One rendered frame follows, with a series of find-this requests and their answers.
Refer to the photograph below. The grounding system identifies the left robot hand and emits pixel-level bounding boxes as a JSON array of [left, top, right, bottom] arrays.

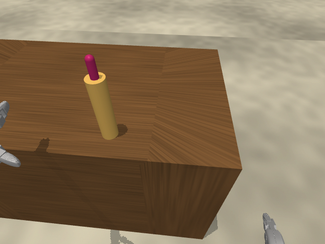
[[0, 101, 21, 167]]

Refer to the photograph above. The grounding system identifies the bottle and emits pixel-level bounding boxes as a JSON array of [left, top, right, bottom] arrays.
[[84, 54, 118, 140]]

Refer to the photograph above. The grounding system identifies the right robot hand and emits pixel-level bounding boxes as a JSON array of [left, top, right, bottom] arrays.
[[263, 213, 285, 244]]

